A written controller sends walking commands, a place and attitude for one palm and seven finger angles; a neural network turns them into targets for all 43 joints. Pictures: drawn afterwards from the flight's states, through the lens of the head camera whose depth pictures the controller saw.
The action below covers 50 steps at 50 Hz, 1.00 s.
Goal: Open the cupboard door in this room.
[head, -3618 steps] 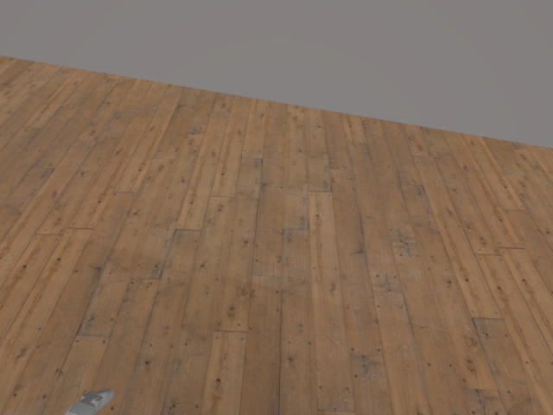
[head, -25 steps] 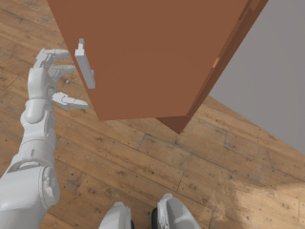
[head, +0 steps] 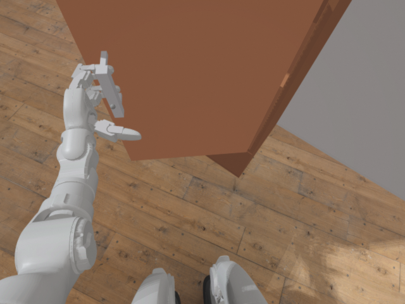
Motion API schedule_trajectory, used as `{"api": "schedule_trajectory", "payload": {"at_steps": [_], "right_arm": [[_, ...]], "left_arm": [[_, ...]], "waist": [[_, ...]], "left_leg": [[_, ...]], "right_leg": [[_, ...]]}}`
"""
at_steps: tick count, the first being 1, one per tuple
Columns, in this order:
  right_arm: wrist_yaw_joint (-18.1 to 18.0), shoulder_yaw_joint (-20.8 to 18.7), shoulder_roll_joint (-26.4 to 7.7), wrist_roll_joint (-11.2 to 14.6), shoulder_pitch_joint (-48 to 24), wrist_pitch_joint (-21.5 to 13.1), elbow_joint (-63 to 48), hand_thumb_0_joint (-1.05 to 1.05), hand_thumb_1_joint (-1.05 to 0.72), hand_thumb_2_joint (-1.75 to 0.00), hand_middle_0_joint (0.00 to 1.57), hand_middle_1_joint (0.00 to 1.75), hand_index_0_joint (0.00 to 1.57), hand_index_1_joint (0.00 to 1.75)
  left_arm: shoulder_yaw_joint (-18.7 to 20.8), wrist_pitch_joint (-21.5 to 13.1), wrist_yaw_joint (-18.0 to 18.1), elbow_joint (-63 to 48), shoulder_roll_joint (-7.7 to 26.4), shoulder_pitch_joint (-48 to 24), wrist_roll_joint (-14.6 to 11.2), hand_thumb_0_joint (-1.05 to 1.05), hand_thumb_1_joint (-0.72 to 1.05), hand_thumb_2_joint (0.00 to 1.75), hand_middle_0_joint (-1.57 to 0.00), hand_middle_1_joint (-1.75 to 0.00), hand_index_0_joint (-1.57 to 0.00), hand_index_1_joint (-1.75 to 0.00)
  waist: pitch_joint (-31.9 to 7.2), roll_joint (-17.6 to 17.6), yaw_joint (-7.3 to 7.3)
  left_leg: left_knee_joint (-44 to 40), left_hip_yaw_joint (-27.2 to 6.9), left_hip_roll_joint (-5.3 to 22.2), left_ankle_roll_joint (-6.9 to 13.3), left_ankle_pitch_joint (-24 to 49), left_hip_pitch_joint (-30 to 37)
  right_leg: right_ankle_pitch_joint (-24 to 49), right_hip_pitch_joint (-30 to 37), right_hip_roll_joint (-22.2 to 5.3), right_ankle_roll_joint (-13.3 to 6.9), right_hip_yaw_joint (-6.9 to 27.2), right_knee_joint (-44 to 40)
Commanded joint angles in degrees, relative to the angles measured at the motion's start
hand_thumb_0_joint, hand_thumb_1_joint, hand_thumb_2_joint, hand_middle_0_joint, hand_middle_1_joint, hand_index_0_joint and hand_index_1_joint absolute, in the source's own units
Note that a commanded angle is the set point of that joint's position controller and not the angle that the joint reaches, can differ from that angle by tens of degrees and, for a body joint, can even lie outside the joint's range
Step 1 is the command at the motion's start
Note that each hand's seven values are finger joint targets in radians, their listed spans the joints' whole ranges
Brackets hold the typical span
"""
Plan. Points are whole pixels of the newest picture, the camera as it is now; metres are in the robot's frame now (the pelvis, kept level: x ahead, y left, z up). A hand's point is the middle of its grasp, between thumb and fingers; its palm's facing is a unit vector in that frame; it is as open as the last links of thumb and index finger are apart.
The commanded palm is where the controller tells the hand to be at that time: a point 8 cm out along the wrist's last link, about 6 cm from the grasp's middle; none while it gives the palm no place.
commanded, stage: slide the fingers in behind the handle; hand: left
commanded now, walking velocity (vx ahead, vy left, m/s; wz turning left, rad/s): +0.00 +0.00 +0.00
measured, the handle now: (112, 86) +0.54 +0.15 +0.04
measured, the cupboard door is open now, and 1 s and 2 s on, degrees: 42 43 44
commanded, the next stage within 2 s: close the thumb around the handle in 0.92 s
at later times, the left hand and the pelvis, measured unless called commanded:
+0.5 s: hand (124, 106) +0.49 +0.12 +0.04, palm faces +0.06 -1.00 -0.02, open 14.1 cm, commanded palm +0.46 +0.17 +0.05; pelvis +0.01 -0.01 +0.00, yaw +1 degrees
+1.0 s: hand (125, 107) +0.49 +0.12 +0.04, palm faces +0.06 -1.00 -0.02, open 14.2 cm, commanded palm +0.46 +0.16 +0.05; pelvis +0.01 -0.01 +0.00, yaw +1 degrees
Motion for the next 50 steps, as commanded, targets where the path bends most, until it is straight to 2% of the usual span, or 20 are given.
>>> {"api": "schedule_trajectory", "payload": {"at_steps": [1, 3, 4, 6, 7, 9, 11, 15, 17, 18, 23, 28, 30, 33, 35, 37, 44, 46, 48, 50], "right_arm": [[-0.88, -3.24, -9.85, 0.12, 8.65, -0.73, -3.76, 0.00, -0.90, -0.90, 0.20, 0.30, 0.20, 0.30], [-0.82, -3.31, -9.59, 0.06, 8.72, -0.96, -3.92, 0.00, -0.90, -0.90, 0.20, 0.30, 0.20, 0.30], [-0.92, -3.37, -9.87, 0.07, 8.72, -0.88, -3.78, 0.00, -0.90, -0.90, 0.20, 0.30, 0.20, 0.30], [-0.87, -3.43, -9.54, 0.05, 8.74, -1.02, -3.77, 0.00, -0.90, -0.90, 0.20, 0.30, 0.20, 0.30], [-0.76, -3.38, -8.97, 0.10, 8.52, -1.30, -3.94, 0.00, -0.90, -0.90, 0.20, 0.30, 0.20, 0.30], [-0.68, -3.92, -9.73, -0.01, 9.19, -1.23, -2.97, 0.00, -0.90, -0.90, 0.20, 0.30, 0.20, 0.30], [-0.49, -3.80, -9.42, 0.10, 9.13, -1.12, -2.98, 0.00, -0.90, -0.90, 0.20, 0.30, 0.20, 0.30], [-0.42, -3.81, -9.56, 0.08, 9.37, -0.79, -3.17, 0.00, -0.90, -0.90, 0.20, 0.30, 0.20, 0.30], [-0.32, -3.71, -9.07, 0.00, 8.96, -0.98, -3.65, 0.00, -0.90, -0.90, 0.20, 0.30, 0.20, 0.30], [-0.26, -3.73, -9.06, -0.10, 9.08, -0.98, -3.64, 0.00, -0.90, -0.90, 0.20, 0.30, 0.20, 0.30], [0.13, -4.05, -8.65, -0.24, 8.64, -1.49, -3.54, 0.00, -0.90, -0.90, 0.20, 0.30, 0.20, 0.30], [0.00, -4.10, -9.02, -0.20, 8.88, -1.64, -3.06, 0.00, -0.90, -0.90, 0.20, 0.30, 0.20, 0.30], [-0.08, -3.88, -8.77, -0.09, 8.51, -1.63, -3.16, 0.00, -0.90, -0.90, 0.20, 0.30, 0.20, 0.30], [-0.17, -4.06, -9.01, -0.01, 8.75, -1.73, -2.89, 0.00, -0.90, -0.90, 0.20, 0.30, 0.20, 0.30], [-0.22, -3.90, -8.97, 0.08, 8.48, -1.80, -2.98, 0.00, -0.90, -0.90, 0.20, 0.30, 0.20, 0.30], [-0.15, -3.85, -8.60, 0.05, 8.39, -2.06, -3.22, 0.00, -0.90, -0.90, 0.20, 0.30, 0.20, 0.30], [0.28, -4.23, -8.82, -0.15, 8.48, -2.06, -2.59, 0.00, -0.90, -0.90, 0.20, 0.30, 0.20, 0.30], [0.15, -4.16, -9.13, -0.17, 8.62, -1.90, -2.60, 0.00, -0.90, -0.90, 0.20, 0.30, 0.20, 0.30], [0.26, -4.26, -8.88, -0.27, 8.49, -1.99, -2.40, 0.00, -0.90, -0.90, 0.20, 0.30, 0.20, 0.30], [0.17, -4.29, -9.39, -0.38, 8.80, -1.87, -2.13, 0.00, -0.90, -0.90, 0.20, 0.30, 0.20, 0.30]], "left_arm": [[1.81, -2.98, 0.53, -9.46, 13.32, -22.31, 0.30, 0.00, -0.50, 0.30, -0.30, -1.20, -0.30, -1.20], [0.60, -3.39, 0.11, -11.75, 11.73, -23.75, 0.08, 0.00, -0.50, 0.30, -0.30, -1.20, -0.30, -1.20], [1.45, -3.67, 0.05, -12.04, 13.04, -23.52, -0.08, 0.00, -0.50, 0.30, -0.30, -1.20, -0.30, -1.20], [-0.02, -3.90, -0.07, -13.38, 10.76, -23.84, -0.69, 0.00, -0.50, 0.30, -0.30, -1.20, -0.30, -1.20], [-3.05, -4.19, -0.52, -14.94, 7.16, -25.64, -1.25, 0.00, -0.50, 0.30, -0.30, -1.20, -0.30, -1.20], [-0.83, -4.06, -0.37, -14.29, 9.35, -22.79, -1.49, 0.00, -0.50, 0.30, -0.30, -1.20, -0.30, -1.20], [-2.48, -3.18, -0.02, -12.70, 6.93, -21.55, -1.50, 0.00, -0.50, 0.30, -0.30, -1.20, -0.30, -1.20], [0.26, -2.28, 1.47, -11.47, 9.85, -19.32, -0.71, 0.00, -0.50, 0.30, -0.30, -1.20, -0.30, -1.20], [-1.03, -2.70, 2.09, -13.13, 8.44, -21.45, -0.48, 0.00, -0.50, 0.30, -0.30, -1.20, -0.30, -1.20], [0.13, -3.02, 2.48, -13.01, 9.50, -20.65, -0.13, 0.00, -0.50, 0.30, -0.30, -1.20, -0.30, -1.20], [-3.88, -4.49, 2.62, -14.35, 4.65, -21.31, 0.21, 0.00, -0.50, 0.30, -0.30, -1.20, -0.30, -1.20], [-2.39, -4.17, 2.44, -13.96, 7.08, -22.44, 0.19, 0.00, -0.50, 0.30, -0.30, -1.20, -0.30, -1.20], [-3.86, -3.94, 2.14, -13.73, 5.73, -22.86, 0.34, 0.00, -0.50, 0.30, -0.30, -1.20, -0.30, -1.20], [-2.15, -3.84, 1.98, -13.44, 7.29, -21.70, -0.10, 0.00, -0.50, 0.30, -0.30, -1.20, -0.30, -1.20], [-2.33, -3.45, 1.99, -12.38, 6.90, -21.78, -0.45, 0.00, -0.50, 0.30, -0.30, -1.20, -0.30, -1.20], [-4.55, -3.71, 1.73, -13.93, 4.33, -23.42, -0.56, 0.00, -0.50, 0.30, -0.30, -1.20, -0.30, -1.20], [-5.96, -4.32, 2.49, -13.51, 2.17, -22.74, -0.27, 0.00, -0.50, 0.30, -0.30, -1.20, -0.30, -1.20], [-5.17, -4.31, 2.91, -13.24, 3.84, -23.66, 0.12, 0.00, -0.50, 0.30, -0.30, -1.20, -0.30, -1.20], [-6.73, -4.90, 3.04, -14.59, 2.22, -25.27, 0.60, 0.00, -0.50, 0.30, -0.30, -1.20, -0.30, -1.20], [-4.90, -4.64, 3.59, -13.14, 4.19, -24.60, 0.49, 0.00, -0.50, 0.30, -0.30, -1.20, -0.30, -1.20]], "waist": [[-25.35, 1.37, -0.31], [-27.49, 4.21, -0.18], [-28.06, 3.55, -0.04], [-29.40, 4.06, -0.44], [-29.72, 5.36, -1.44], [-30.31, 4.79, -0.26], [-28.56, 3.48, -0.86], [-25.97, 1.08, 0.16], [-25.94, 1.98, -0.38], [-26.62, 2.78, 0.44], [-28.46, 2.76, -0.71], [-29.05, 2.24, -0.48], [-28.41, 1.82, -1.05], [-28.93, 2.22, -0.35], [-27.15, 1.05, -0.74], [-28.22, 3.64, -1.02], [-28.80, 2.81, -1.17], [-27.13, 1.37, -1.35], [-28.75, 4.52, -1.38], [-27.90, 2.30, -1.41]], "left_leg": [[-7.81, -5.43, 0.96, -2.16, 20.20, 10.73], [-7.79, -5.62, 1.04, -2.40, 22.21, 13.98], [-7.78, -5.88, 1.23, -2.56, 22.78, 14.48], [-7.53, -5.87, 1.35, -2.58, 24.02, 15.67], [-7.33, -6.06, 1.40, -2.65, 25.65, 17.72], [-7.28, -6.12, 1.58, -2.98, 27.06, 18.18], [-7.47, -5.63, 1.32, -2.60, 25.55, 16.14], [-7.69, -4.79, 0.90, -2.19, 24.29, 12.29], [-7.45, -4.55, 0.68, -2.00, 23.88, 11.91], [-7.51, -4.43, 0.61, -2.17, 24.21, 12.21], [-6.94, -4.70, 0.90, -2.32, 25.69, 14.87], [-6.78, -4.20, 0.43, -2.04, 23.35, 12.55], [-6.91, -4.15, 0.41, -1.89, 22.45, 11.72], [-6.91, -4.19, 0.49, -2.02, 23.58, 12.88], [-7.01, -4.16, 0.49, -1.90, 21.88, 11.28], [-7.00, -4.61, 0.46, -2.04, 23.26, 13.23], [-6.82, -5.02, 0.81, -2.33, 24.99, 16.01], [-7.22, -5.16, 0.72, -2.17, 22.82, 13.88], [-7.14, -5.70, 0.88, -2.56, 24.34, 17.11], [-7.23, -5.68, 0.87, -2.44, 23.72, 15.48]], "right_leg": [[17.48, 19.78, -0.96, 1.97, 4.88, -6.83], [18.41, 19.17, -0.83, 1.74, 4.67, -6.61], [18.59, 19.32, -0.85, 1.69, 4.64, -6.57], [19.52, 19.19, -0.88, 1.80, 4.56, -6.50], [20.45, 18.18, -0.75, 1.78, 4.35, -6.47], [21.37, 19.03, -0.72, 1.69, 4.23, -6.45], [21.30, 19.39, -0.78, 1.90, 4.40, -6.96], [22.50, 21.63, -0.93, 1.96, 4.99, -7.10], [23.13, 21.96, -1.02, 1.91, 5.28, -6.95], [23.20, 22.20, -0.99, 1.86, 5.31, -6.81], [24.19, 20.98, -0.95, 1.99, 5.14, -6.52], [24.04, 23.32, -1.13, 2.06, 6.10, -6.83], [23.47, 23.23, -1.29, 2.19, 6.15, -7.02], [24.08, 23.31, -1.17, 2.03, 5.99, -7.02], [22.70, 22.94, -1.22, 2.17, 6.09, -7.43], [23.08, 21.75, -1.17, 1.85, 5.63, -6.77], [22.61, 19.50, -0.95, 1.95, 4.86, -6.89], [21.16, 19.90, -1.00, 2.02, 5.02, -7.01], [20.94, 17.81, -0.98, 1.77, 4.52, -6.54], [20.76, 18.71, -0.95, 1.87, 4.60, -6.71]]}}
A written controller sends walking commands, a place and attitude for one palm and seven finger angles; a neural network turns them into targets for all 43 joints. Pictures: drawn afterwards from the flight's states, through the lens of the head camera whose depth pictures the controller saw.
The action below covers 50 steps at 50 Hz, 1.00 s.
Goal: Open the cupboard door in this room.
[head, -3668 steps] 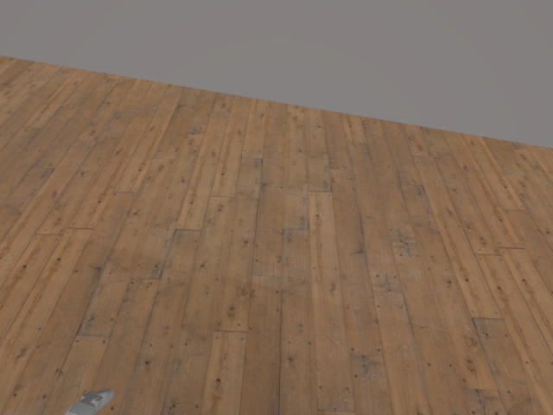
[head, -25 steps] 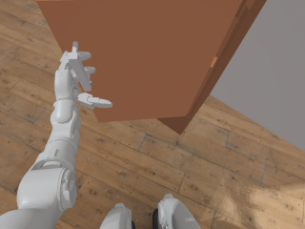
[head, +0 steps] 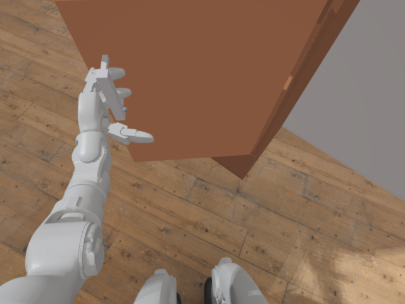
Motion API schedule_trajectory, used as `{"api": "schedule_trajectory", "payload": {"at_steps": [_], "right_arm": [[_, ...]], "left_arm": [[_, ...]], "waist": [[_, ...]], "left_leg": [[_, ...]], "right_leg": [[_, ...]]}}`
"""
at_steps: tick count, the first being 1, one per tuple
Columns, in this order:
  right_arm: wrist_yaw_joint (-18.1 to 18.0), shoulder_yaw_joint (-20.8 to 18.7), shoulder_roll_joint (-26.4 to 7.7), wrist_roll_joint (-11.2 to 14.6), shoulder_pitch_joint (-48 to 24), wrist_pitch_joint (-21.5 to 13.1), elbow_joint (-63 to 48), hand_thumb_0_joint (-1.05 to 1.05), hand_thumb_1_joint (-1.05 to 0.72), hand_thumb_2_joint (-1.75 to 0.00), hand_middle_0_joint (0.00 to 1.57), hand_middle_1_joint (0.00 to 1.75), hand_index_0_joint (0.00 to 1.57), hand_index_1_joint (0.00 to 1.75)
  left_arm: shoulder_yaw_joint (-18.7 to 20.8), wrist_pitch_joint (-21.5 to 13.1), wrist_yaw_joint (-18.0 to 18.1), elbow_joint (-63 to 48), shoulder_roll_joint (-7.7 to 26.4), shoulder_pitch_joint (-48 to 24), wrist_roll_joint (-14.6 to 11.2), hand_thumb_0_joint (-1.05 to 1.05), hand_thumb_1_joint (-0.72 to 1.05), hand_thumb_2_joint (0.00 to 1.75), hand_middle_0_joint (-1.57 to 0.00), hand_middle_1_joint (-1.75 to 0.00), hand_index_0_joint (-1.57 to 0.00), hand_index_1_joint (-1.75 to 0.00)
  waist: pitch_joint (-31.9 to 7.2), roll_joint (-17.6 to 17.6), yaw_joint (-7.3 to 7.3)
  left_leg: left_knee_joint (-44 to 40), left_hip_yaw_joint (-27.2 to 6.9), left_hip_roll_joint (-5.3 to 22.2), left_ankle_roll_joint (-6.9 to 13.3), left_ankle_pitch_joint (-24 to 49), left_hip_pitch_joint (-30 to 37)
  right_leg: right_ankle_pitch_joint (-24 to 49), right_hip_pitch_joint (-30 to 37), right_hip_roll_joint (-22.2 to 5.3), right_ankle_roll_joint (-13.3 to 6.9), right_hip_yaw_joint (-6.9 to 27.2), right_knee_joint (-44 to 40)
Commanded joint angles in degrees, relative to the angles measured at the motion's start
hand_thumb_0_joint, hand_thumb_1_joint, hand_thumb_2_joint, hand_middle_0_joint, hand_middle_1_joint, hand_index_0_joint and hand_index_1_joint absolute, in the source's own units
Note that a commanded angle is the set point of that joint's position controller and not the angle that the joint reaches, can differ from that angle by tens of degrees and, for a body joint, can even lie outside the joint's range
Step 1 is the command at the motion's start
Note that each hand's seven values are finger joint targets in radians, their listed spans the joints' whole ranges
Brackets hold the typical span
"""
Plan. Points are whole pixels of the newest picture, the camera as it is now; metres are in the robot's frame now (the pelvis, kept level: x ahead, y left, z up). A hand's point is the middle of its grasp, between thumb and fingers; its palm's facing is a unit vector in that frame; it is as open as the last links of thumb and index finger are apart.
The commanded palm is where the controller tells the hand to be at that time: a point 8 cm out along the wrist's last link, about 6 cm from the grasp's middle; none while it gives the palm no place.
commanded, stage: close the thumb around the handle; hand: left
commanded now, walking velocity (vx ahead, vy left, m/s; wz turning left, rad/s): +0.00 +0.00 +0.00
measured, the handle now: (113, 90) +0.54 +0.15 +0.04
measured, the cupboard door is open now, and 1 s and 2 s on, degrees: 43 44 80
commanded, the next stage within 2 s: pull the door open along its arc in 0.72 s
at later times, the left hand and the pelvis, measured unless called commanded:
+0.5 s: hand (123, 109) +0.49 +0.13 +0.04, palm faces +0.03 -1.00 -0.01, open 8.1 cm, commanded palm +0.46 +0.17 +0.04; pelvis +0.00 +0.01 +0.00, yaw -1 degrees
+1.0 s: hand (123, 112) +0.48 +0.12 +0.04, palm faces +0.02 -1.00 +0.00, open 5.6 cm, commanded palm +0.43 +0.17 +0.04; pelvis +0.01 +0.01 +0.00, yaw -1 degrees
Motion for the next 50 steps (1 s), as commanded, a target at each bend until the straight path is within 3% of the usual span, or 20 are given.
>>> {"api": "schedule_trajectory", "payload": {"at_steps": [1, 6, 8, 10, 12, 15, 17, 20, 21, 26, 28, 30, 35, 36, 39, 41, 42, 43, 46, 50], "right_arm": [[-0.57, -3.10, -8.88, -0.15, 8.58, -0.83, -3.31, 0.00, -0.90, -0.90, 0.20, 0.30, 0.20, 0.30], [-0.70, -2.95, -9.13, -0.11, 8.70, -0.75, -2.86, 0.00, -0.90, -0.90, 0.20, 0.30, 0.20, 0.30], [-0.82, -2.95, -9.38, -0.16, 9.01, -0.76, -3.04, 0.00, -0.90, -0.90, 0.20, 0.30, 0.20, 0.30], [-0.74, -2.91, -9.02, -0.13, 8.65, -0.74, -3.23, 0.00, -0.90, -0.90, 0.20, 0.30, 0.20, 0.30], [-0.71, -2.88, -9.05, -0.28, 8.88, -0.82, -3.44, 0.00, -0.90, -0.90, 0.20, 0.30, 0.20, 0.30], [-0.81, -2.80, -9.20, -0.06, 8.77, -0.46, -3.60, 0.00, -0.90, -0.90, 0.20, 0.30, 0.20, 0.30], [-0.71, -2.64, -8.81, 0.01, 8.52, -0.63, -4.12, 0.00, -0.90, -0.90, 0.20, 0.30, 0.20, 0.30], [-0.57, -2.90, -8.97, -0.04, 8.35, -0.46, -4.06, 0.00, -0.90, -0.90, 0.20, 0.30, 0.20, 0.30], [-0.56, -2.89, -8.99, 0.02, 8.34, -0.48, -4.13, 0.00, -0.90, -0.90, 0.20, 0.30, 0.20, 0.30], [-0.61, -2.87, -9.05, -0.01, 8.20, -0.39, -3.96, 0.00, -0.90, -0.90, 0.20, 0.30, 0.20, 0.30], [-0.52, -3.02, -8.99, -0.06, 8.36, -0.44, -4.05, 0.00, -0.90, -0.90, 0.20, 0.30, 0.20, 0.30], [-0.56, -3.02, -9.17, -0.12, 8.58, -0.31, -3.67, 0.00, -0.90, -0.90, 0.20, 0.30, 0.20, 0.30], [-0.56, -3.19, -9.15, -0.13, 8.39, -0.28, -3.70, 0.00, -0.90, -0.90, 0.20, 0.30, 0.20, 0.30], [-0.47, -3.08, -8.86, -0.09, 8.33, -0.31, -3.70, 0.00, -0.90, -0.90, 0.20, 0.30, 0.20, 0.30], [-0.56, -3.26, -9.15, -0.11, 8.58, -0.23, -3.79, 0.00, -0.90, -0.90, 0.20, 0.30, 0.20, 0.30], [-0.47, -3.13, -8.60, -0.01, 8.07, -0.30, -4.09, 0.00, -0.90, -0.90, 0.20, 0.30, 0.20, 0.30], [-0.70, -3.15, -9.23, -0.05, 8.55, -0.23, -3.70, 0.00, -0.90, -0.90, 0.20, 0.30, 0.20, 0.30], [-0.62, -3.02, -9.04, -0.09, 8.49, -0.14, -3.88, 0.00, -0.90, -0.90, 0.20, 0.30, 0.20, 0.30], [-0.41, -2.99, -8.57, 0.20, 7.55, -0.21, -5.07, 0.00, -0.90, -0.90, 0.20, 0.30, 0.20, 0.30], [-0.03, -3.12, -8.17, 0.65, 6.45, -0.29, -6.80, 0.00, -0.90, -0.90, 0.20, 0.30, 0.20, 0.30]], "left_arm": [[-2.09, -4.66, -0.55, -12.73, 5.73, -25.35, 1.45, 0.00, -0.50, 0.30, -0.30, -1.20, -0.30, -1.20], [-1.79, -3.95, -0.61, -9.12, 6.04, -26.16, 1.64, 0.00, -0.22, 0.42, -0.32, -1.23, -0.32, -1.23], [-0.08, -4.49, -0.68, -11.10, 8.68, -27.16, 1.79, 0.00, -0.11, 0.47, -0.33, -1.24, -0.33, -1.24], [-1.28, -4.45, -0.83, -11.43, 6.96, -26.47, 1.63, 0.00, 0.00, 0.52, -0.34, -1.25, -0.34, -1.25], [-0.89, -4.41, -1.03, -11.52, 6.84, -26.09, 1.11, 0.00, 0.12, 0.56, -0.34, -1.27, -0.34, -1.27], [0.99, -4.00, -1.26, -10.76, 8.86, -23.09, 0.72, 0.00, 0.28, 0.64, -0.36, -1.28, -0.36, -1.28], [-0.65, -3.99, -1.46, -11.12, 6.78, -24.10, 0.70, 0.00, 0.40, 0.68, -0.36, -1.30, -0.36, -1.30], [0.60, -4.48, -1.12, -12.96, 7.76, -22.21, 0.55, 0.00, 0.56, 0.76, -0.38, -1.31, -0.38, -1.31], [0.92, -4.23, -1.02, -11.71, 7.80, -20.86, 0.43, 0.00, 0.62, 0.78, -0.38, -1.32, -0.38, -1.32], [0.34, -4.42, -0.91, -12.07, 7.65, -22.79, 0.83, 0.00, 0.90, 0.90, -0.40, -1.35, -0.40, -1.35], [-0.48, -4.62, -0.87, -13.16, 6.72, -22.92, 1.04, 0.00, 0.90, 0.90, -0.40, -1.35, -0.40, -1.35], [0.20, -4.10, -0.56, -11.04, 6.98, -22.21, 0.89, 0.00, 0.90, 0.90, -0.40, -1.35, -0.40, -1.35], [-0.04, -4.31, -0.42, -12.72, 6.82, -21.95, 0.92, 0.00, 0.90, 0.90, -0.40, -1.35, -0.40, -1.35], [-1.63, -4.17, -0.49, -13.06, 5.12, -23.19, 0.87, 0.00, 0.90, 0.90, -0.40, -1.35, -0.40, -1.35], [0.92, -4.33, -0.27, -13.97, 8.06, -21.53, 0.96, 0.00, 0.90, 0.90, -0.40, -1.35, -0.40, -1.35], [-1.24, -4.22, -0.39, -14.75, 5.19, -20.81, 0.84, 0.00, 0.90, 0.90, -0.40, -1.35, -0.40, -1.35], [1.30, -4.20, -0.30, -13.43, 9.12, -22.34, 1.09, 0.00, 0.90, 0.90, -0.40, -1.35, -0.40, -1.35], [1.59, -4.26, -0.34, -14.01, 9.19, -20.87, 1.16, 0.00, 0.90, 0.90, -0.40, -1.35, -0.40, -1.35], [0.20, -3.85, -0.85, -14.50, 6.24, -14.63, 0.40, 0.00, 0.90, 0.90, -0.40, -1.35, -0.40, -1.35], [-0.56, -3.43, -1.51, -20.21, 4.71, -7.41, -0.88, 0.00, 0.90, 0.90, -0.40, -1.35, -0.40, -1.35]], "waist": [[-28.37, 2.12, -2.46], [-25.12, 1.21, -3.13], [-27.93, 2.83, -2.25], [-29.12, 3.87, -2.45], [-29.19, 4.41, -2.35], [-28.39, 0.94, -1.73], [-27.16, 2.57, -2.01], [-29.09, 3.58, -0.87], [-28.08, 1.31, -1.04], [-26.32, 1.81, -1.57], [-28.13, 4.03, -1.36], [-26.76, 1.73, -1.68], [-28.70, 3.14, -1.11], [-27.99, 2.63, -2.08], [-29.61, 2.23, -0.76], [-29.33, 3.25, -0.93], [-27.91, 2.53, -1.16], [-28.67, 3.48, -0.29], [-27.92, 0.66, 0.37], [-29.39, 1.87, 2.36]], "left_leg": [[-6.38, -4.54, 0.94, -1.27, 23.80, 15.05], [-6.39, -4.44, 0.76, -1.04, 20.75, 12.55], [-6.45, -4.71, 0.76, -1.26, 22.57, 14.36], [-6.23, -4.58, 0.83, -1.40, 23.98, 15.64], [-6.13, -4.74, 0.89, -1.45, 25.25, 16.35], [-6.42, -4.13, 0.89, -1.23, 24.57, 13.70], [-6.60, -4.23, 0.76, -1.19, 24.25, 14.03], [-6.72, -4.34, 1.02, -1.61, 26.22, 16.22], [-6.64, -4.12, 1.02, -1.44, 25.47, 14.83], [-6.86, -4.35, 1.09, -1.53, 23.91, 14.22], [-6.72, -4.78, 1.25, -1.92, 26.22, 16.98], [-6.56, -4.69, 1.26, -1.75, 25.33, 15.60], [-6.51, -5.03, 1.44, -2.18, 27.42, 17.48], [-6.59, -4.92, 1.41, -1.99, 26.85, 17.27], [-6.56, -4.86, 1.38, -2.09, 28.27, 17.30], [-6.72, -4.69, 1.41, -2.11, 28.70, 17.83], [-6.44, -4.90, 1.39, -2.07, 28.57, 16.86], [-6.72, -4.60, 1.23, -2.06, 28.30, 16.61], [-7.35, -3.82, 1.12, -1.76, 27.71, 15.19], [-8.29, -3.06, 1.04, -1.86, 29.31, 16.06]], "right_leg": [[21.78, 18.53, -0.91, 3.04, 5.53, -6.53], [19.39, 17.41, -0.97, 3.04, 5.54, -7.09], [20.56, 18.14, -0.93, 2.83, 5.53, -6.38], [21.48, 17.90, -0.94, 2.84, 5.39, -6.35], [22.20, 17.75, -0.79, 2.72, 5.12, -6.08], [23.24, 20.46, -0.80, 2.97, 5.59, -6.56], [22.66, 19.29, -0.77, 2.79, 5.40, -6.51], [23.01, 19.32, -0.71, 2.71, 5.18, -6.34], [23.12, 19.85, -0.68, 2.86, 5.28, -6.61], [21.45, 18.48, -0.76, 2.90, 5.16, -6.51], [21.96, 17.35, -0.67, 2.72, 4.85, -6.08], [21.45, 17.27, -0.58, 2.87, 4.77, -6.29], [22.30, 17.17, -0.66, 2.76, 4.60, -5.92], [22.24, 17.08, -0.59, 2.92, 4.56, -6.21], [23.68, 18.82, -0.62, 2.78, 4.76, -5.85], [23.93, 18.58, -0.67, 2.79, 4.65, -6.11], [23.94, 18.31, -0.61, 2.70, 4.79, -5.87], [24.00, 19.29, -0.62, 2.74, 4.97, -5.81], [25.12, 21.78, -0.65, 2.76, 5.15, -6.62], [27.38, 24.88, -0.68, 2.56, 5.30, -6.93]]}}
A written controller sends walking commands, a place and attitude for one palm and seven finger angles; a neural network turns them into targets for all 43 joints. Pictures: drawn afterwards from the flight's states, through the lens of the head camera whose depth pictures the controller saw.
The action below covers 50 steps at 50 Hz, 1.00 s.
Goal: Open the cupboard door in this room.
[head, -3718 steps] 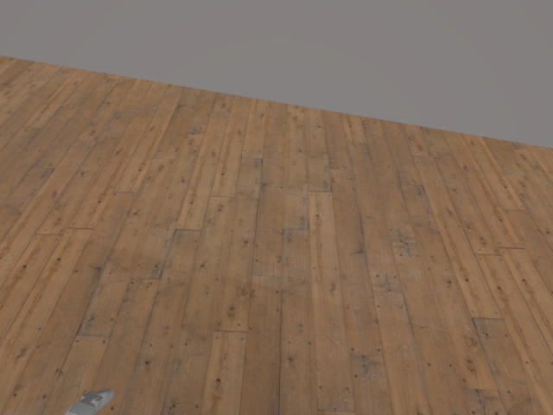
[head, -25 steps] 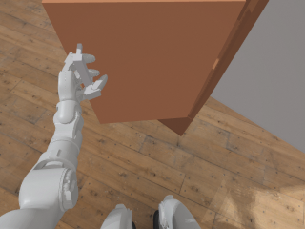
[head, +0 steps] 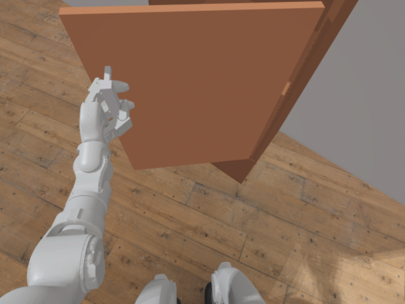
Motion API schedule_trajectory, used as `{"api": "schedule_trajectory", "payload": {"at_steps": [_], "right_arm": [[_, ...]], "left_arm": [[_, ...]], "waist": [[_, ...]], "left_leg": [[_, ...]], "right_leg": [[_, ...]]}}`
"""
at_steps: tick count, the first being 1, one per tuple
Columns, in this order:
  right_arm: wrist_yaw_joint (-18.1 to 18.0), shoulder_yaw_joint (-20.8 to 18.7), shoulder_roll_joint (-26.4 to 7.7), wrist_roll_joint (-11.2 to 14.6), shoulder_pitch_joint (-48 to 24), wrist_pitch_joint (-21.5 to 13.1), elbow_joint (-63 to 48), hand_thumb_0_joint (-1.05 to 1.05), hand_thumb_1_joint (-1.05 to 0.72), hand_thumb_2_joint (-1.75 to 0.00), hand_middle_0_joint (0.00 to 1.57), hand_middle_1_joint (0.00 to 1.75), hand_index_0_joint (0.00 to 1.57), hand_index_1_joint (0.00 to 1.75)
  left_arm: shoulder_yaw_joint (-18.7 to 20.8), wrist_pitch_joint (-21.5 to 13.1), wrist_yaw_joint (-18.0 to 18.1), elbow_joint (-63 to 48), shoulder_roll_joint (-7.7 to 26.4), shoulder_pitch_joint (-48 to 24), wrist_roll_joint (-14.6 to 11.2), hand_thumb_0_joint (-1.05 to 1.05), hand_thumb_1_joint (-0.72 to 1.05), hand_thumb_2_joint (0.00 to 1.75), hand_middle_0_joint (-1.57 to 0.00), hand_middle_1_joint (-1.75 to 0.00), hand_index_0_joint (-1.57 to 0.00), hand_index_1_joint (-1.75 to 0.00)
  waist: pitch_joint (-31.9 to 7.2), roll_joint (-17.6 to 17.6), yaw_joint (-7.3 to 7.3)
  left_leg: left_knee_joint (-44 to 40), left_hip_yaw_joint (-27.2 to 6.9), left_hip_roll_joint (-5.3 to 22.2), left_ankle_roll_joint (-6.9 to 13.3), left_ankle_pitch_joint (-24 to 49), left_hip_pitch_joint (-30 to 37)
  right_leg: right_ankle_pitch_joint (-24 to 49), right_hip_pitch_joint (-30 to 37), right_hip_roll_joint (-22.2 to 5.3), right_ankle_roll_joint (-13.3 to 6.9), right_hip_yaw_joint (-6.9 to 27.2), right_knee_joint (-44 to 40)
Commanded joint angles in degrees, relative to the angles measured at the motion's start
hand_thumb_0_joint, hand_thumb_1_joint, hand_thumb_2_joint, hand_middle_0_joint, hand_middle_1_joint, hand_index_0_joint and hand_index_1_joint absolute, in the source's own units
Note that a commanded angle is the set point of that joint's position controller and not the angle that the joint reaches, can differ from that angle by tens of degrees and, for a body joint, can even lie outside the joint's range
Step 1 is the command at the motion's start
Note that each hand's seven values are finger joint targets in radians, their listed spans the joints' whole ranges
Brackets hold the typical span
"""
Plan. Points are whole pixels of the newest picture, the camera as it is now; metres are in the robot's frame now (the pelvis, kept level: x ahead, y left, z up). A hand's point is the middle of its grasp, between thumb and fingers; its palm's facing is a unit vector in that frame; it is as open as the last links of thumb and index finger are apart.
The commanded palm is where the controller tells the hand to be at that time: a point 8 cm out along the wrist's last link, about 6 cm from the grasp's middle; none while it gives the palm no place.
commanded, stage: pull the door open along its arc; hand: left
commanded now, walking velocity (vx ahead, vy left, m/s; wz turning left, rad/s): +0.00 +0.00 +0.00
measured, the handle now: (115, 100) +0.52 +0.15 +0.03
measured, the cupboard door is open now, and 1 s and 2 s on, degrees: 44 80 84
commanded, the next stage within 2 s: open thumb and fingers to let go in 0.78 s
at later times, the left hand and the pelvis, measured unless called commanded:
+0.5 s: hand (166, 200) +0.30 +0.05 +0.05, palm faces +0.24 -0.97 +0.05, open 6.1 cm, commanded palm +0.22 +0.12 +0.04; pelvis +0.01 -0.01 +0.01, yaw +1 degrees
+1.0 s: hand (191, 218) +0.27 +0.01 +0.04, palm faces +0.39 -0.92 -0.06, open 6.2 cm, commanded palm +0.21 +0.06 +0.04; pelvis +0.00 -0.08 +0.00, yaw +5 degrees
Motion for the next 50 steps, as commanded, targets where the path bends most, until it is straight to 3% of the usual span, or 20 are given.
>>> {"api": "schedule_trajectory", "payload": {"at_steps": [1, 2, 6, 7, 11, 12, 13, 14, 16, 19, 22, 24, 26, 27, 30, 35, 40, 44, 48, 50], "right_arm": [[-0.24, -3.38, -8.71, 0.52, 6.21, -1.29, -5.89, 0.00, -0.90, -0.90, 0.20, 0.30, 0.20, 0.30], [-0.18, -3.37, -8.73, 0.72, 5.99, -1.39, -6.65, 0.00, -0.90, -0.90, 0.20, 0.30, 0.20, 0.30], [0.27, -3.68, -8.03, 1.37, 4.10, -1.68, -8.67, 0.00, -0.90, -0.90, 0.20, 0.30, 0.20, 0.30], [0.31, -3.71, -7.94, 1.51, 3.37, -1.81, -9.47, 0.00, -0.90, -0.90, 0.20, 0.30, 0.20, 0.30], [0.64, -3.82, -6.96, 1.86, 0.80, -2.38, -11.49, 0.00, -0.90, -0.90, 0.20, 0.30, 0.20, 0.30], [0.55, -3.87, -6.02, 1.60, -1.46, -2.84, -12.33, 0.00, -0.90, -0.90, 0.20, 0.30, 0.20, 0.30], [0.91, -3.36, -5.41, 1.22, -2.12, -3.26, -12.02, 0.00, -0.90, -0.90, 0.20, 0.30, 0.20, 0.30], [1.14, -3.48, -5.25, 1.04, -2.90, -3.63, -12.15, 0.00, -0.90, -0.90, 0.20, 0.30, 0.20, 0.30], [1.40, -3.50, -5.07, 0.35, -4.07, -3.98, -12.56, 0.00, -0.90, -0.90, 0.20, 0.30, 0.20, 0.30], [1.51, -3.21, -3.40, -0.54, -5.79, -4.29, -13.31, 0.00, -0.90, -0.90, 0.20, 0.30, 0.20, 0.30], [0.97, -2.35, -1.91, -1.43, -7.43, -4.68, -13.88, 0.00, -0.90, -0.90, 0.20, 0.30, 0.20, 0.30], [0.32, -1.85, -0.86, -1.76, -9.44, -4.79, -14.11, 0.00, -0.90, -0.90, 0.20, 0.30, 0.20, 0.30], [-0.06, -1.30, 0.03, -1.42, -11.43, -4.94, -14.78, 0.00, -0.90, -0.90, 0.20, 0.30, 0.20, 0.30], [-0.29, -1.14, 0.18, -1.32, -11.92, -4.90, -15.20, 0.00, -0.90, -0.90, 0.20, 0.30, 0.20, 0.30], [-0.92, -0.42, 0.42, -0.95, -14.19, -5.00, -15.31, 0.00, -0.90, -0.90, 0.20, 0.30, 0.20, 0.30], [-0.87, 0.39, 0.93, -0.83, -14.80, -5.94, -15.98, 0.00, -0.90, -0.90, 0.20, 0.30, 0.20, 0.30], [-0.94, 0.43, 0.69, -1.07, -14.60, -7.93, -15.80, 0.00, -0.90, -0.90, 0.20, 0.30, 0.20, 0.30], [-2.00, -0.16, 0.05, -1.61, -13.77, -9.36, -13.44, 0.00, -0.90, -0.90, 0.20, 0.30, 0.20, 0.30], [-2.34, -0.97, 0.04, -1.91, -14.13, -10.78, -11.92, 0.00, -0.90, -0.90, 0.20, 0.30, 0.20, 0.30], [-2.55, -1.39, -0.10, -1.73, -13.67, -11.11, -12.01, 0.00, -0.90, -0.90, 0.20, 0.30, 0.20, 0.30]], "left_arm": [[-0.65, -3.95, -0.92, -17.09, 5.93, -9.63, -1.16, 0.00, 0.90, 0.90, -0.40, -1.35, -0.40, -1.35], [-1.17, -3.61, -1.04, -18.22, 5.36, -6.34, -1.38, 0.00, 0.90, 0.90, -0.40, -1.35, -0.40, -1.35], [-5.18, -2.73, -0.82, -27.45, 0.94, 5.17, -2.27, 0.00, 0.90, 0.90, -0.40, -1.35, -0.40, -1.35], [-5.91, -2.46, -0.75, -29.88, 0.48, 8.90, -2.40, 0.00, 0.90, 0.90, -0.40, -1.35, -0.40, -1.35], [-12.32, -1.77, 0.30, -41.10, -5.69, 21.64, -2.60, 0.00, 0.90, 0.90, -0.40, -1.35, -0.40, -1.35], [-7.61, -1.61, 6.46, -44.32, -7.39, 24.50, -5.09, 0.00, 0.90, 0.90, -0.40, -1.35, -0.40, -1.35], [-13.97, -0.97, 9.36, -44.27, -12.83, 27.37, -3.50, 0.00, 0.90, 0.90, -0.40, -1.35, -0.40, -1.35], [-12.36, -0.66, 13.26, -45.81, -13.40, 30.03, -3.68, 0.00, 0.90, 0.90, -0.40, -1.35, -0.40, -1.35], [-13.48, -0.53, 18.82, -49.73, -13.31, 34.28, -0.82, 0.00, 0.90, 0.90, -0.40, -1.35, -0.40, -1.35], [-16.34, -0.03, 26.41, -53.04, -15.35, 40.72, 5.01, 0.00, 0.90, 0.90, -0.40, -1.35, -0.40, -1.35], [-19.29, 2.14, 30.72, -54.88, -17.43, 46.07, 11.06, 0.00, 0.90, 0.90, -0.40, -1.35, -0.40, -1.35], [-20.23, 3.78, 32.28, -56.73, -18.51, 48.95, 12.58, 0.00, 0.90, 0.90, -0.40, -1.35, -0.40, -1.35], [-22.21, 5.76, 32.49, -59.80, -21.40, 55.42, 11.59, 0.00, 0.90, 0.90, -0.40, -1.35, -0.40, -1.35], [-23.12, 6.84, 32.22, -60.84, -22.60, 58.44, 10.67, 0.00, 0.90, 0.90, -0.40, -1.35, -0.40, -1.35], [-25.75, 8.94, 31.47, -63.57, -24.54, 60.28, 8.80, 0.00, 0.90, 0.90, -0.40, -1.35, -0.40, -1.35], [-29.84, 10.95, 29.72, -66.75, -26.54, 68.08, 9.26, 0.00, 0.90, 0.90, -0.40, -1.35, -0.40, -1.35], [-33.30, 11.30, 29.55, -66.84, -28.30, 63.80, 10.32, 0.00, 0.90, 0.90, -0.40, -1.35, -0.40, -1.35], [-28.42, 10.03, 31.96, -63.26, -24.00, 50.22, 10.78, 0.00, 0.90, 0.90, -0.40, -1.35, -0.40, -1.35], [-26.57, 8.19, 33.26, -61.59, -23.88, 48.62, 10.40, 0.00, 0.62, 0.78, -0.38, -1.32, -0.38, -1.32], [-26.09, 7.42, 33.01, -62.75, -22.95, 48.97, 10.07, 0.00, 0.48, 0.72, -0.37, -1.30, -0.37, -1.30]], "waist": [[-28.77, 0.81, 2.55], [-28.74, 1.89, 3.19], [-26.57, -1.03, 4.72], [-26.22, 0.32, 5.44], [-23.01, -1.75, 6.27], [-22.09, 0.43, 9.27], [-19.82, -0.49, 7.53], [-18.06, -2.59, 8.30], [-19.09, -4.58, 8.68], [-19.31, -4.85, 9.57], [-17.38, -3.85, 10.01], [-17.14, -3.95, 10.37], [-17.32, -3.17, 10.97], [-17.19, -4.86, 11.11], [-13.77, -5.84, 9.96], [-11.55, -5.02, 8.86], [-9.92, -5.98, 6.34], [-9.17, -7.36, 4.91], [-13.87, -6.85, 6.71], [-16.72, -7.94, 6.96]], "left_leg": [[-7.47, -4.16, 0.86, -2.69, 30.08, 14.21], [-7.61, -4.16, 0.88, -2.73, 31.55, 14.69], [-9.45, -3.52, 1.06, -2.58, 31.04, 15.12], [-9.53, -3.27, 0.95, -2.47, 32.07, 15.79], [-10.70, -3.42, 1.25, -2.62, 32.21, 17.48], [-11.23, -3.11, 1.34, -3.41, 33.07, 17.62], [-10.98, -3.33, 1.41, -3.66, 32.18, 18.41], [-11.12, -3.64, 1.51, -4.07, 30.94, 17.43], [-10.52, -3.68, 1.17, -4.17, 29.30, 16.26], [-10.03, -3.54, 0.48, -4.09, 27.33, 14.63], [-9.74, -3.71, 0.00, -4.00, 24.72, 13.82], [-9.76, -3.39, -0.50, -3.82, 21.92, 13.29], [-10.11, -3.03, -0.95, -3.87, 20.15, 14.01], [-10.32, -3.03, -1.09, -3.86, 19.41, 13.69], [-10.16, -3.34, -1.41, -3.86, 15.43, 12.20], [-9.15, -3.80, -1.50, -4.02, 14.85, 11.71], [-6.33, -5.18, -1.97, -4.49, 11.12, 8.18], [-3.33, -6.03, -2.17, -4.73, 6.98, 2.41], [-2.42, -6.20, -2.28, -4.80, 5.26, -0.17], [-2.33, -6.26, -2.22, -4.74, 5.95, -0.81]], "right_leg": [[27.83, 24.22, -1.19, 1.68, 3.94, -5.91], [28.56, 24.35, -1.16, 1.49, 3.78, -5.64], [28.94, 27.04, -1.39, 1.66, 3.58, -7.12], [29.71, 27.57, -1.48, 1.45, 3.76, -7.22], [28.92, 27.73, -1.84, 1.60, 3.05, -8.09], [27.54, 26.92, -1.75, 1.20, 2.18, -8.16], [26.65, 25.06, -1.78, 1.44, 1.59, -8.28], [25.15, 24.21, -1.87, 1.42, 1.06, -8.42], [25.85, 25.87, -2.17, 1.33, 1.45, -7.49], [27.03, 27.51, -2.62, 1.11, 2.27, -6.60], [24.68, 26.48, -2.67, 0.53, 2.30, -6.55], [23.17, 27.50, -2.84, 0.56, 2.94, -7.43], [22.29, 29.15, -2.85, 0.56, 3.13, -8.86], [22.63, 30.38, -2.91, 0.58, 3.15, -9.76], [22.04, 31.11, -4.03, 1.69, 4.99, -12.13], [27.26, 32.43, -5.40, 2.63, 7.13, -13.52], [26.35, 32.00, -8.13, 4.14, 13.00, -16.30], [21.59, 30.67, -9.96, 6.92, 17.66, -17.17], [15.40, 31.51, -10.41, 5.41, 18.24, -16.26], [17.99, 34.24, -10.98, 7.93, 19.63, -16.16]]}}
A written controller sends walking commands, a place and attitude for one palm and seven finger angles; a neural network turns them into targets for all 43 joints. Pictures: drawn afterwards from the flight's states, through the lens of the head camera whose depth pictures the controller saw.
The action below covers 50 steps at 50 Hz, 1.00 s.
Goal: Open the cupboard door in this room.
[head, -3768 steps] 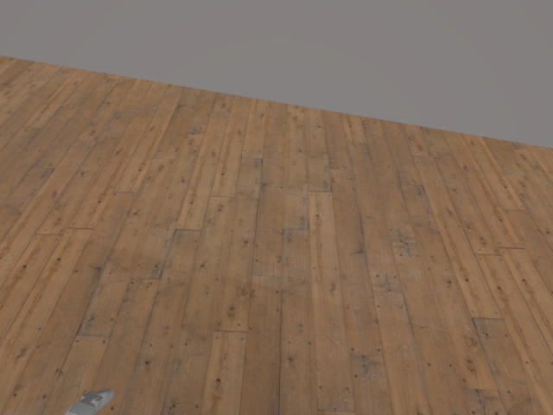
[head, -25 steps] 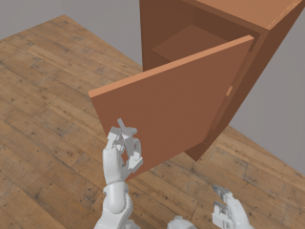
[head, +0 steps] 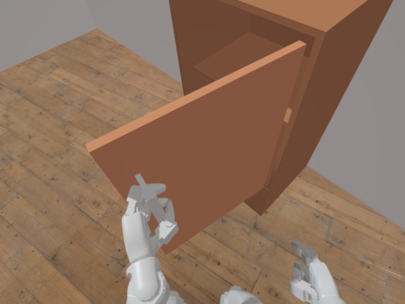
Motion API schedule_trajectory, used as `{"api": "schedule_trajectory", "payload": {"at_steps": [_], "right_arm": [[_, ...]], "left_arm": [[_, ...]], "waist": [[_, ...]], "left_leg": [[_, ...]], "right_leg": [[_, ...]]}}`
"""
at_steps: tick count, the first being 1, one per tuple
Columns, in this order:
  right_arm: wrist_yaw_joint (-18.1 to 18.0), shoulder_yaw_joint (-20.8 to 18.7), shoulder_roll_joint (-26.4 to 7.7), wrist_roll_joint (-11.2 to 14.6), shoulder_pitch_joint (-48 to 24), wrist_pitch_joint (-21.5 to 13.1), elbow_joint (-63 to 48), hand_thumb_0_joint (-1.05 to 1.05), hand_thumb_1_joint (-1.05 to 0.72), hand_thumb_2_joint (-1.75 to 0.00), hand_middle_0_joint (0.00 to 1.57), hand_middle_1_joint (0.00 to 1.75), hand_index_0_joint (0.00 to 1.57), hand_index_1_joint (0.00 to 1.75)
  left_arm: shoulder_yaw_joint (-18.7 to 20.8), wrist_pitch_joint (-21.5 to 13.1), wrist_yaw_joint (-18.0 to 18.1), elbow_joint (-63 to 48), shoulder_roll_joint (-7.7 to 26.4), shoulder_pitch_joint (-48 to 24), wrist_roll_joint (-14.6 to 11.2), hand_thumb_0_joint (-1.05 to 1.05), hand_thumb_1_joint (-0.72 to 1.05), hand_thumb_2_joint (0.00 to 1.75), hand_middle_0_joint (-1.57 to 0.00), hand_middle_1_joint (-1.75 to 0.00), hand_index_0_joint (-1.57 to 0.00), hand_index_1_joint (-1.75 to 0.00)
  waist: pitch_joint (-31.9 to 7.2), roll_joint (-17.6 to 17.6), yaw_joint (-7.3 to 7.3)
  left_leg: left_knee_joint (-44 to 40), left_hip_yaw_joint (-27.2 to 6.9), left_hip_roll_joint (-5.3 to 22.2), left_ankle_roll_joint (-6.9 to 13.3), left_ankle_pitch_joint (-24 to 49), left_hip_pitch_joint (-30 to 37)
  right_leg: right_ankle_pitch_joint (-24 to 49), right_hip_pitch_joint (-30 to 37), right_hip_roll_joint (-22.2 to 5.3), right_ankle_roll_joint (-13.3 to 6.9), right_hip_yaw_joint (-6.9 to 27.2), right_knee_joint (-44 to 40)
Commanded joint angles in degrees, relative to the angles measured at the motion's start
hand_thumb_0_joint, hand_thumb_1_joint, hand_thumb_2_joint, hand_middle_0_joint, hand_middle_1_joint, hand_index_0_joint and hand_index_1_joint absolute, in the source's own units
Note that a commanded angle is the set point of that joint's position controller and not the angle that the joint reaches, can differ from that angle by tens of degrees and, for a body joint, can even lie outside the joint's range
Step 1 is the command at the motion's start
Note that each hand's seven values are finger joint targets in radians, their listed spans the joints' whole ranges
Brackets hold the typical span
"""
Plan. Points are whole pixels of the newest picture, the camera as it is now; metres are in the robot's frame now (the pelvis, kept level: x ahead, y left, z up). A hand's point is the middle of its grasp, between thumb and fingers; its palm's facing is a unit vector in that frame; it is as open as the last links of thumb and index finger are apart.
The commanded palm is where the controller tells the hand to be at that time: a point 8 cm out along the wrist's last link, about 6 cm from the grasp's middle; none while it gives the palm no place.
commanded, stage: open thumb and fingers to let go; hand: left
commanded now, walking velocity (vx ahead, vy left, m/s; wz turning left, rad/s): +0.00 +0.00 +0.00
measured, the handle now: (152, 202) +0.31 +0.11 +0.03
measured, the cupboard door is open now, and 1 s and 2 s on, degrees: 80 84 88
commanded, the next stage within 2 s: slide the hand sideways off the handle in 0.70 s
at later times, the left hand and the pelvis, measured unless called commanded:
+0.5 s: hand (172, 226) +0.26 +0.06 +0.04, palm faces +0.40 -0.92 -0.04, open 13.8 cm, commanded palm +0.21 +0.12 +0.04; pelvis -0.03 -0.04 -0.01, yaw +2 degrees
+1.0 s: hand (186, 256) +0.21 +0.03 +0.03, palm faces +0.18 -0.96 -0.22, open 16.9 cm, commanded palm +0.18 +0.10 +0.04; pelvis -0.07 -0.12 -0.03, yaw +8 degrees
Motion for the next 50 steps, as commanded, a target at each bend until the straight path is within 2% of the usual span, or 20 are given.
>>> {"api": "schedule_trajectory", "payload": {"at_steps": [1, 3, 4, 6, 9, 12, 14, 17, 19, 21, 25, 30, 34, 40, 41, 43, 44, 46, 48, 50], "right_arm": [[-0.62, -1.15, -2.32, 0.26, -2.84, -3.77, -8.15, 0.00, -0.90, -0.90, 0.20, 0.30, 0.20, 0.30], [-0.71, -1.55, -2.52, 0.41, -2.08, -3.52, -7.92, 0.00, -0.90, -0.90, 0.20, 0.30, 0.20, 0.30], [-0.78, -1.61, -2.69, 0.51, -1.70, -3.49, -7.73, 0.00, -0.90, -0.90, 0.20, 0.30, 0.20, 0.30], [-1.03, -1.68, -2.89, 0.63, -2.07, -3.50, -7.66, 0.00, -0.90, -0.90, 0.20, 0.30, 0.20, 0.30], [-1.35, -1.72, -3.21, 0.69, -2.92, -3.44, -6.65, 0.00, -0.90, -0.90, 0.20, 0.30, 0.20, 0.30], [-1.28, -2.04, -3.48, 0.71, -2.82, -3.53, -7.01, 0.00, -0.90, -0.90, 0.20, 0.30, 0.20, 0.30], [-1.32, -1.76, -3.31, 0.67, -3.26, -3.55, -7.14, 0.00, -0.90, -0.90, 0.20, 0.30, 0.20, 0.30], [-1.39, -1.73, -3.41, 0.74, -3.33, -3.43, -6.95, 0.00, -0.90, -0.90, 0.20, 0.30, 0.20, 0.30], [-1.44, -1.92, -3.48, 0.87, -3.02, -3.23, -6.45, 0.00, -0.90, -0.90, 0.20, 0.30, 0.20, 0.30], [-1.42, -1.79, -3.37, 0.93, -3.40, -3.13, -6.87, 0.00, -0.90, -0.90, 0.20, 0.30, 0.20, 0.30], [-1.82, -1.70, -3.63, 0.96, -4.28, -2.81, -6.59, 0.00, -0.90, -0.90, 0.20, 0.30, 0.20, 0.30], [-1.90, -1.64, -3.91, 1.07, -4.55, -2.31, -6.60, 0.00, -0.90, -0.90, 0.20, 0.30, 0.20, 0.30], [-1.48, -1.55, -4.35, 1.18, -4.01, -2.54, -7.16, 0.00, -0.90, -0.90, 0.20, 0.30, 0.20, 0.30], [-1.27, -1.52, -4.46, 0.87, -4.09, -2.07, -7.19, 0.00, -0.90, -0.90, 0.20, 0.30, 0.20, 0.30], [-1.07, -0.72, -6.18, 1.06, -3.74, -2.20, -6.21, 0.00, -0.90, -0.90, 0.20, 0.30, 0.20, 0.30], [-1.42, -1.18, -6.08, 1.71, -4.34, -1.73, -6.57, 0.00, -0.90, -0.90, 0.20, 0.30, 0.20, 0.30], [-1.54, -1.15, -5.95, 1.81, -3.95, -1.70, -6.72, 0.00, -0.90, -0.90, 0.20, 0.30, 0.20, 0.30], [-1.95, -1.07, -6.53, 2.44, -4.52, -1.95, -7.62, 0.00, -0.90, -0.90, 0.20, 0.30, 0.20, 0.30], [-2.37, -0.78, -7.92, 3.14, -6.31, -1.80, -7.46, 0.00, -0.90, -0.90, 0.20, 0.30, 0.20, 0.30], [-2.91, -1.29, -9.87, 3.70, -7.00, -2.00, -6.01, 0.00, -0.90, -0.90, 0.20, 0.30, 0.20, 0.30]], "left_arm": [[2.34, -4.46, 1.59, -11.95, -2.92, -5.04, 0.13, 0.00, 0.41, 0.69, -0.36, -1.30, -0.36, -1.30], [2.36, -4.70, 1.20, -13.28, -2.33, -5.09, 0.34, 0.00, 0.27, 0.63, -0.35, -1.28, -0.35, -1.28], [2.24, -4.42, 0.95, -12.62, -2.29, -4.85, 0.23, 0.00, 0.20, 0.60, -0.35, -1.27, -0.35, -1.27], [2.15, -4.25, 0.54, -12.54, -2.07, -5.47, -0.07, 0.00, 0.06, 0.54, -0.34, -1.26, -0.34, -1.26], [3.63, -5.04, -0.30, -11.30, -0.61, -7.08, -0.94, 0.00, -0.15, 0.45, -0.32, -1.24, -0.32, -1.24], [3.84, -5.37, -0.66, -12.99, 0.05, -7.79, -0.96, 0.00, -0.36, 0.36, -0.31, -1.22, -0.31, -1.22], [4.46, -5.77, -1.06, -11.92, 0.48, -6.77, -1.69, 0.00, -0.50, 0.30, -0.30, -1.20, -0.30, -1.20], [5.90, -5.79, -1.41, -10.89, 1.48, -7.75, -2.51, 0.00, -0.50, 0.30, -0.29, -1.15, -0.29, -1.15], [7.05, -5.99, -1.72, -11.46, 2.38, -9.15, -2.95, 0.00, -0.50, 0.30, -0.27, -1.05, -0.27, -1.05], [6.43, -5.67, -2.09, -11.78, 1.96, -9.70, -3.22, 0.00, -0.50, 0.30, -0.26, -0.95, -0.26, -0.95], [7.94, -5.46, -2.70, -10.22, 3.25, -12.82, -4.45, 0.00, -0.50, 0.30, -0.22, -0.75, -0.22, -0.75], [8.06, -4.70, -3.78, -9.69, 3.47, -15.32, -5.05, 0.00, -0.50, 0.30, -0.18, -0.50, -0.18, -0.50], [5.03, -4.09, -4.30, -9.87, 0.29, -13.45, -5.09, 0.00, -0.50, 0.30, -0.15, -0.30, -0.15, -0.30], [5.71, -3.01, -3.52, -10.87, 3.00, -16.17, -3.06, 0.00, -0.50, 0.30, -0.15, -0.30, -0.15, -0.30], [-0.09, -3.91, -11.62, -10.32, 7.96, -18.78, 1.37, 0.00, -0.50, 0.30, -0.15, -0.30, -0.15, -0.30], [4.09, -5.19, -19.29, -13.57, 12.60, -22.05, -1.50, 0.00, -0.50, 0.30, -0.15, -0.30, -0.15, -0.30], [4.53, -5.08, -21.84, -14.25, 13.13, -21.93, -2.22, 0.00, -0.50, 0.30, -0.15, -0.30, -0.15, -0.30], [5.18, -4.58, -27.42, -14.16, 13.98, -20.71, -5.02, 0.00, -0.50, 0.30, -0.15, -0.30, -0.15, -0.30], [6.03, -3.51, -32.88, -12.45, 14.84, -22.69, -8.80, 0.00, -0.50, 0.30, -0.15, -0.30, -0.15, -0.30], [11.42, -2.69, -37.52, -10.83, 19.36, -25.59, -13.13, 0.00, -0.50, 0.30, -0.15, -0.30, -0.15, -0.30]], "waist": [[-16.70, -8.36, 0.33], [-18.93, -9.16, 0.13], [-18.34, -9.78, -0.12], [-16.79, -9.23, -0.30], [-14.40, -10.87, -0.77], [-14.68, -8.42, -0.13], [-14.14, -8.25, 0.24], [-12.99, -10.21, -0.32], [-14.61, -9.78, -0.09], [-14.05, -6.56, 0.16], [-11.52, -9.10, -0.76], [-12.68, -7.10, -0.47], [-13.58, -6.98, -0.63], [-13.53, -5.75, -1.13], [-10.76, -6.43, -3.75], [-15.21, -4.06, -2.44], [-15.80, -2.89, -2.39], [-14.54, -1.30, -2.79], [-12.90, -4.38, -4.10], [-13.52, -4.17, -4.17]], "left_leg": [[0.47, 1.00, -0.89, 0.81, 5.12, -10.17], [0.60, 0.90, -0.77, 0.77, 6.53, -10.56], [0.06, 0.90, -0.72, 0.79, 6.45, -10.57], [-0.18, 1.15, -0.50, 1.02, 5.90, -10.18], [1.62, 0.36, -0.35, 1.13, 3.34, -13.36], [-0.27, 0.60, 0.04, 1.33, 4.54, -10.27], [0.06, 0.83, 0.01, 1.41, 3.79, -10.18], [2.24, 0.13, 0.02, 1.26, 3.06, -13.49], [2.08, 0.20, -0.01, 1.12, 3.66, -13.71], [0.86, 0.68, 0.13, 1.25, 3.97, -11.36], [2.86, 0.10, 0.43, 1.15, 2.16, -13.44], [2.40, 0.18, 0.65, 0.93, 2.39, -13.10], [1.89, 0.04, 0.75, 1.01, 2.89, -11.77], [2.80, -0.55, 1.22, 0.58, 2.25, -13.79], [3.75, -0.14, 1.72, 1.26, 1.62, -15.30], [4.68, -0.97, 2.04, 1.25, 2.27, -17.43], [3.71, -0.74, 2.16, 1.28, 3.10, -15.95], [4.06, -0.34, 2.53, 0.77, 2.08, -15.19], [8.18, -1.51, 3.53, -0.40, -1.02, -20.06], [12.36, -2.43, 4.16, -1.43, -2.58, -22.76]], "right_leg": [[23.15, 28.20, -11.71, 15.77, 25.55, -16.76], [30.00, 31.38, -12.16, 15.90, 26.00, -15.66], [29.83, 31.23, -11.98, 13.16, 24.91, -15.32], [25.25, 28.58, -11.52, 12.38, 23.89, -15.46], [22.03, 28.78, -13.05, 18.59, 28.72, -17.80], [15.66, 25.10, -10.82, 11.74, 23.09, -16.00], [12.66, 23.81, -11.12, 12.21, 24.00, -16.60], [15.63, 27.30, -13.09, 16.66, 29.92, -18.97], [17.78, 28.85, -13.17, 14.87, 29.08, -17.85], [13.05, 25.63, -12.06, 12.80, 26.01, -17.34], [8.62, 25.86, -13.82, 14.92, 30.75, -20.64], [7.57, 26.18, -14.24, 13.92, 30.29, -20.15], [9.40, 26.41, -14.15, 14.14, 29.59, -20.00], [10.31, 27.11, -15.83, 14.48, 31.74, -19.74], [13.31, 25.82, -16.12, 17.35, 32.91, -17.61], [18.41, 31.52, -17.79, 17.52, 35.82, -16.72], [17.35, 31.51, -17.01, 15.68, 33.32, -16.23], [11.51, 29.72, -17.55, 14.77, 34.06, -17.54], [9.55, 32.89, -21.54, 17.26, 41.54, -19.65], [9.49, 36.62, -24.01, 18.55, 44.28, -20.17]]}}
